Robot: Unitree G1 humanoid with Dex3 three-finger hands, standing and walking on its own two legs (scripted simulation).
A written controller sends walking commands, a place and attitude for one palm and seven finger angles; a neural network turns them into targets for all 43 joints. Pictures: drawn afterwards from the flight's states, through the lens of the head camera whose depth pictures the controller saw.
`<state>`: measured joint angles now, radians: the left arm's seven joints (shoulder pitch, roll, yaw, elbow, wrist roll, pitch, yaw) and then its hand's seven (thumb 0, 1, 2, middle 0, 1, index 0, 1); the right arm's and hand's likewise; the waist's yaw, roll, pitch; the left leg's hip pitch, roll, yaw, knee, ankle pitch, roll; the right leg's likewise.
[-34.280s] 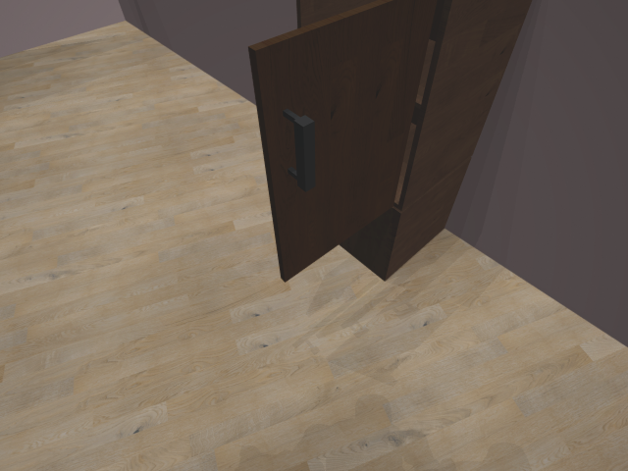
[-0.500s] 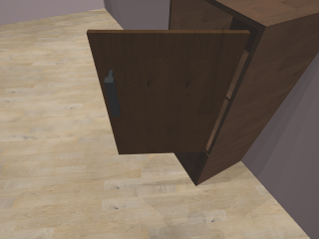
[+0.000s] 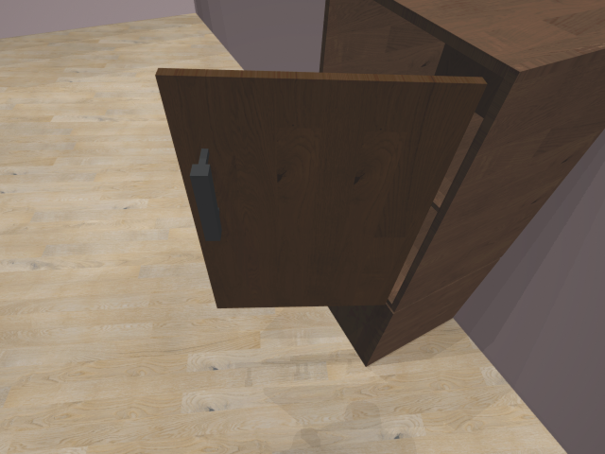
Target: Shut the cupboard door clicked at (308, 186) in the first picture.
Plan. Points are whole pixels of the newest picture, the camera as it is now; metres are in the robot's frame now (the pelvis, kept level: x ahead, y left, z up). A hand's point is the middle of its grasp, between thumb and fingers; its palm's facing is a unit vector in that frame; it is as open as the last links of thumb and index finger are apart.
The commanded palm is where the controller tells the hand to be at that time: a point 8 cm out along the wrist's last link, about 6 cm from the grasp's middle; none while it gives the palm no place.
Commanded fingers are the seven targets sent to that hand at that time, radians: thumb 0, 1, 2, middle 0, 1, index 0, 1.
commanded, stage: come to a stop and stand still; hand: left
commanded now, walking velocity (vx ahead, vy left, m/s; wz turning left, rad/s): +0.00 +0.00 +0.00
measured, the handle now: (209, 196) +0.45 +0.18 +0.07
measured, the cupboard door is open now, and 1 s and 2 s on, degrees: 65 65 65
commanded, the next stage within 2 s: look again from close up in 0.32 s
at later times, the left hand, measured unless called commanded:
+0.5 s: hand out of the picture +0.04 +0.19 -0.18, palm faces +0.00 -0.97 -0.23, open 7.4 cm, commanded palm none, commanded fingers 0.00 0.90 0.90 -0.20 -0.30 -0.20 -0.30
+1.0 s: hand out of the picture +0.02 +0.18 -0.18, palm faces +0.02 -0.98 -0.20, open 7.4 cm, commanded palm none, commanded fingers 0.00 0.90 0.90 -0.20 -0.30 -0.20 -0.30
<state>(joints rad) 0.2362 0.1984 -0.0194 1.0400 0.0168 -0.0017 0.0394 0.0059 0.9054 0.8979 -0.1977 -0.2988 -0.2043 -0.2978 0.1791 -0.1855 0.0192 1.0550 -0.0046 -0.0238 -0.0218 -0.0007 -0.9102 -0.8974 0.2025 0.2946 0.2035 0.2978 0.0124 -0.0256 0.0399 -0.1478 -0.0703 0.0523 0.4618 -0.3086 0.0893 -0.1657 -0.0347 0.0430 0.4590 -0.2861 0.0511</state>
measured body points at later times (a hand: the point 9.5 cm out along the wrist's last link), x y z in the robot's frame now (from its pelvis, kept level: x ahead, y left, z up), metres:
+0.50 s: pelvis +0.01 +0.00 +0.00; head +0.03 +0.01 +0.45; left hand +0.04 +0.25 -0.16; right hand +0.04 -0.25 -0.15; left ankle -0.04 +0.06 -0.74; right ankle -0.03 -0.16 -0.74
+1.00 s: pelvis +0.00 -0.01 +0.00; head +0.02 +0.01 +0.45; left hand +0.02 +0.23 -0.16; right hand +0.04 -0.25 -0.14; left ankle -0.04 +0.06 -0.74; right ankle -0.03 -0.16 -0.74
